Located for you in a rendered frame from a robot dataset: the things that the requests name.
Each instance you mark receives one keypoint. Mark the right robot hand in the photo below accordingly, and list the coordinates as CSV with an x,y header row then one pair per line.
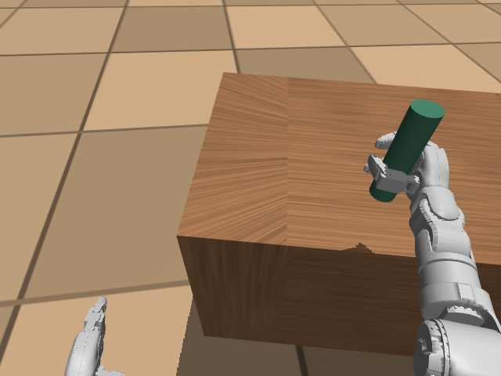
x,y
430,169

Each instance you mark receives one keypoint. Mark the can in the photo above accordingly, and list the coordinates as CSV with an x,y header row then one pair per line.
x,y
416,129

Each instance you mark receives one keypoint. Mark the left robot hand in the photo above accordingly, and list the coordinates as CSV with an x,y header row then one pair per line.
x,y
86,351

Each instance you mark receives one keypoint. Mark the right robot arm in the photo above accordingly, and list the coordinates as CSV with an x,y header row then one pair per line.
x,y
461,335

